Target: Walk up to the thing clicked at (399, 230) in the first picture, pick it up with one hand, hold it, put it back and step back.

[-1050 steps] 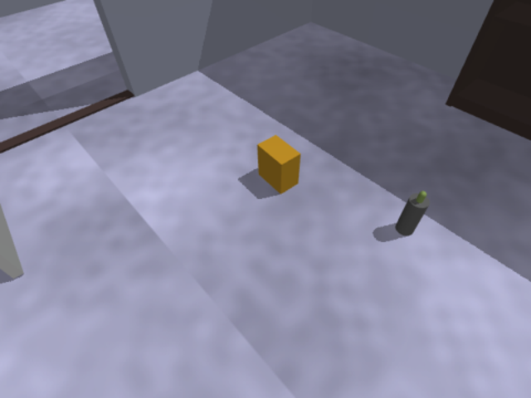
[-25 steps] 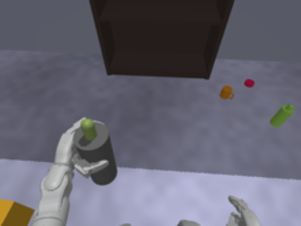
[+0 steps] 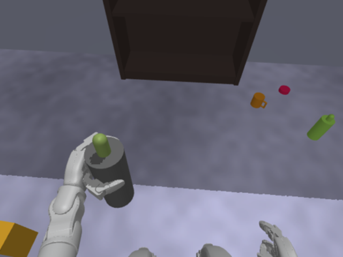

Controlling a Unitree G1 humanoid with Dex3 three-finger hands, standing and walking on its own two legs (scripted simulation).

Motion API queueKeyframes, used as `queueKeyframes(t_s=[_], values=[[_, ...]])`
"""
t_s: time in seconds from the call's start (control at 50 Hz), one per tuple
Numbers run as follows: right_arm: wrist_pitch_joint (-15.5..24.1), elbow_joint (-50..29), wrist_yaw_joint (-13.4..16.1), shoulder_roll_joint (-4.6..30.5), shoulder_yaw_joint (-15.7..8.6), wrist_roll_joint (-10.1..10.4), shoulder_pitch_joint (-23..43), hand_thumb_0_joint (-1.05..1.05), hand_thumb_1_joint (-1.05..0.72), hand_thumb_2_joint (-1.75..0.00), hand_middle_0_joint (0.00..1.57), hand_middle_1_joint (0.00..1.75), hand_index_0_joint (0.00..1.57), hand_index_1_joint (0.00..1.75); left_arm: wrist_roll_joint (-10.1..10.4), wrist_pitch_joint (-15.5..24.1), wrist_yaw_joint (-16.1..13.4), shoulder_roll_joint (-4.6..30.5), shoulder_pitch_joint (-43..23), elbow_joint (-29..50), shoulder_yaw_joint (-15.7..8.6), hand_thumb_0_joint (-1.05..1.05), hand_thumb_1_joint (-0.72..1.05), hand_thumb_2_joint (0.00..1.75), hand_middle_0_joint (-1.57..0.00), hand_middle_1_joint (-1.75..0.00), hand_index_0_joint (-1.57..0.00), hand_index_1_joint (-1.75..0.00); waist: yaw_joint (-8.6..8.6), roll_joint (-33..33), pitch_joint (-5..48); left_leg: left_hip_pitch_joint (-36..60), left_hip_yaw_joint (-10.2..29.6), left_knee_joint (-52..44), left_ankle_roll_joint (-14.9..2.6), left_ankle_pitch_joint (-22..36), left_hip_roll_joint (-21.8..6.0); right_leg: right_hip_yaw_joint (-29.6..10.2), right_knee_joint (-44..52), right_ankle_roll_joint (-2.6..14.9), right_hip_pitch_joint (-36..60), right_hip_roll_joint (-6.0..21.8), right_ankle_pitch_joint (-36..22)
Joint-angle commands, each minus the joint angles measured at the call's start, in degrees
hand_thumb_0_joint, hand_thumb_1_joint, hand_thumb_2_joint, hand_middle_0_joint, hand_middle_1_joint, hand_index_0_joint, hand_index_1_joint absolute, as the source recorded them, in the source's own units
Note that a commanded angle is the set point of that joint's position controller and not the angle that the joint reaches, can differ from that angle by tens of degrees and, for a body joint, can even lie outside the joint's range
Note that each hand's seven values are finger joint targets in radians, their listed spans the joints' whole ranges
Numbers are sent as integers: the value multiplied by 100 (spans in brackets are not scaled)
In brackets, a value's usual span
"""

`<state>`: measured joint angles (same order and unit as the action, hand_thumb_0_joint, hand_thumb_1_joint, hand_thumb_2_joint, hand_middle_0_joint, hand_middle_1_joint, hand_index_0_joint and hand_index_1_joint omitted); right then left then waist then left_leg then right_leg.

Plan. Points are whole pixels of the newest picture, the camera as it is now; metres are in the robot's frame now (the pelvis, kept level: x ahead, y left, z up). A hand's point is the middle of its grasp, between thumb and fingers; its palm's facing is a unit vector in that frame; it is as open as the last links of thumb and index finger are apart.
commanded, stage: crouch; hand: left
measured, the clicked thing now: (111, 170) +0.32 +0.15 +0.01
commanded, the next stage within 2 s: lower in 1.54 s
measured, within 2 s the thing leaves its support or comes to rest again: neither
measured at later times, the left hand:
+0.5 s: hand (128, 189) +0.36 +0.15 -0.22, palm faces -0.16 -0.99 -0.06, open 11.3 cm
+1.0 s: hand (135, 197) +0.39 +0.15 -0.39, palm faces -0.10 -0.99 -0.06, open 11.3 cm
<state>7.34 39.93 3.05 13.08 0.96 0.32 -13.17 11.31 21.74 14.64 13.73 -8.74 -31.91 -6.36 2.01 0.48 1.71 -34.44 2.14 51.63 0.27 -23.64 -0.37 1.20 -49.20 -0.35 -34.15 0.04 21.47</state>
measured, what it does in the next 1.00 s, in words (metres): lowers itself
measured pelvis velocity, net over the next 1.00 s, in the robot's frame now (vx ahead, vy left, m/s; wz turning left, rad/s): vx -0.06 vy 0.00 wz -0.04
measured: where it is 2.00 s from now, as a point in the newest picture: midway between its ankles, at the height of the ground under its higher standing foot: outside the picture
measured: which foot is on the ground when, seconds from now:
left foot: down 0.00-1.00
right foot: down 0.00-1.00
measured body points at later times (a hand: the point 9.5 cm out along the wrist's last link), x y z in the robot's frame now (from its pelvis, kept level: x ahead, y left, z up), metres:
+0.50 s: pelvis -0.04 +0.00 -0.18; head +0.12 +0.02 +0.24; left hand +0.36 +0.20 -0.21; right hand +0.07 -0.27 -0.31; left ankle +0.03 +0.12 -0.69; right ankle +0.03 -0.13 -0.69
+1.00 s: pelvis -0.06 +0.00 -0.33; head +0.15 +0.02 +0.06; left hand +0.39 +0.20 -0.39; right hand +0.02 -0.27 -0.46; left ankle +0.02 +0.12 -0.69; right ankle +0.03 -0.13 -0.69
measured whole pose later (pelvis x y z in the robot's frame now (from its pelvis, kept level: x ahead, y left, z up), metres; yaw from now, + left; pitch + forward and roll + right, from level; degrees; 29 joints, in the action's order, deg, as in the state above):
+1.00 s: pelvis -0.06 +0.00 -0.33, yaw -2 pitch +34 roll -3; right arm 5.4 44.3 -4.6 15.7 2.1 -5.9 -6.7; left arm 4.8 40.9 12.7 22.1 -38.2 -62.8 -17.5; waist 9.5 0.0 7.3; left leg -119.8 3.9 126.2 1.2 -40.0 1.3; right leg 2.0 -123.2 -0.2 -119.6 0.6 37.2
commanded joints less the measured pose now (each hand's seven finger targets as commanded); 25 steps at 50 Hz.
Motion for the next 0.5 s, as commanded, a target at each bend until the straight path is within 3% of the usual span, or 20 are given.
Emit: queueKeyframes(t_s=[0.0,0.02,0.04,0.1,0.12,0.16,0.18,0.22,0.24,0.26,0.28,0.3,0.34,0.36,0.38,0.4,0.42,0.44,0.48], values=[[237,-560,-11,814,-377,-19,77,0,-88,-90,20,30,20,30,213,971,57,630,-2397,987,-462,0,-6,118,-122,-139,-125,-138,111,29,1558,103,-54,-284,-100,583,80,39,201,153,-19,-70,-791],[245,-545,-37,844,-399,-34,36,0,-88,-90,20,30,20,30,217,1107,83,833,-2577,938,-666,0,-4,118,-122,-139,-125,-138,111,56,1714,-55,-42,-137,-101,516,92,32,54,157,-179,-74,-726],[260,-561,-67,836,-396,-54,37,0,-88,-90,20,30,20,30,208,1222,117,793,-2649,818,-620,0,-4,118,-122,-139,-125,-138,106,172,1795,-149,-32,-14,-80,441,85,40,-132,171,-367,-80,-645],[285,-574,-133,877,-402,-121,-46,0,-88,-90,20,30,20,30,185,1578,171,988,-2885,381,-834,0,-4,120,-125,-142,-128,-141,150,200,2247,-730,-10,553,-82,271,114,51,-688,184,-902,-90,-472],[309,-581,-165,891,-400,-145,-25,0,-89,-90,20,30,20,30,187,1731,211,861,-3165,462,-662,0,-5,120,-125,-143,-128,-141,207,325,2511,-904,3,780,-77,164,122,51,-929,197,-1217,-87,-376],[333,-581,-198,940,-380,-170,-22,0,-89,-90,20,30,20,30,189,1958,225,1004,-3278,83,-828,0,-9,119,-126,-143,-129,-142,212,420,2757,-1377,49,1244,-80,126,136,83,-1426,218,-1791,-82,-249],[363,-576,-216,973,-378,-182,-31,0,-90,-90,20,30,20,30,185,2080,268,895,-3465,20,-689,0,-10,119,-125,-142,-128,-141,273,482,2908,-1489,105,1444,-60,108,118,119,-1702,231,-2146,-96,-191],[386,-524,-243,1051,-375,-212,-87,0,-90,-90,20,30,20,30,166,2255,297,1026,-3496,-135,-767,0,-11,118,-125,-141,-127,-141,247,595,3337,-1785,134,1876,-68,178,132,128,-2115,249,-2586,-81,-151],[392,-555,-246,1058,-382,-222,-51,0,-89,-90,20,30,20,30,134,2340,312,1022,-3684,-43,-687,0,-11,118,-124,-141,-126,-140,295,636,3511,-2033,114,2101,-78,74,148,50,-2259,246,-2754,-69,-83],[395,-494,-252,1092,-395,-245,-114,0,-89,-90,20,30,20,30,123,2378,321,941,-3721,-96,-609,0,-10,119,-124,-141,-126,-140,343,637,3640,-2186,129,2279,-78,67,152,28,-2410,247,-2915,-74,-72],[402,-475,-261,1130,-401,-252,-86,0,-89,-90,20,30,20,30,104,2409,285,1169,-3713,-151,-766,0,-11,118,-122,-140,-124,-139,250,688,3635,-2377,131,2379,-62,-39,138,21,-2574,250,-3086,-86,52],[393,-382,-279,1153,-414,-278,-165,0,-89,-90,20,30,20,30,76,2444,270,1150,-3877,-166,-739,0,-10,119,-123,-141,-125,-141,329,760,3877,-2470,160,2571,-57,7,141,32,-2773,268,-3326,-82,40],[368,-373,-312,1181,-414,-298,-142,0,-90,-90,20,30,20,30,77,2489,174,1429,-3911,-182,-986,0,-10,120,-123,-142,-125,-141,224,765,4097,-2818,143,2863,-61,24,153,-7,-3064,268,-3438,-66,52],[358,-352,-334,1188,-411,-311,-158,0,-90,-90,20,30,20,30,58,2485,155,1338,-3963,-245,-922,0,-7,122,-124,-144,-127,-143,271,787,4259,-2936,150,3036,-58,133,163,18,-3254,284,-3615,-69,-24],[341,-320,-351,1197,-418,-320,-128,0,-90,-90,20,30,20,30,61,2489,122,1468,-4008,-231,-1018,0,-5,124,-125,-145,-127,-145,212,717,4383,-3114,89,3256,-90,181,173,-51,-3353,267,-3610,-62,-75],[311,-251,-361,1260,-459,-329,-206,0,-90,-90,20,30,20,30,24,2476,114,1436,-4036,-350,-989,0,-5,124,-126,-146,-128,-146,306,695,4484,-3191,109,3406,-96,247,166,-20,-3525,276,-3821,-77,-105],[302,-230,-384,1263,-459,-342,-204,0,-91,-91,20,30,20,30,38,2513,117,1422,-4355,-148,-933,0,-1,126,-126,-146,-128,-146,327,859,4581,-3228,115,3521,-79,227,168,-26,-3670,296,-4028,-78,-66],[277,-212,-395,1264,-453,-356,-196,0,-91,-91,20,30,20,30,12,2517,82,1540,-4393,-215,-1036,0,-1,126,-126,-146,-128,-146,331,877,4629,-3372,128,3609,-79,141,175,11,-3808,303,-4155,-83,5],[256,-100,-429,1260,-460,-373,-262,0,-91,-91,20,30,20,30,-26,2512,40,1430,-4436,-416,-961,0,1,127,-126,-146,-128,-146,409,683,4704,-3754,88,3967,-109,95,170,-53,-4011,272,-4313,-71,25]])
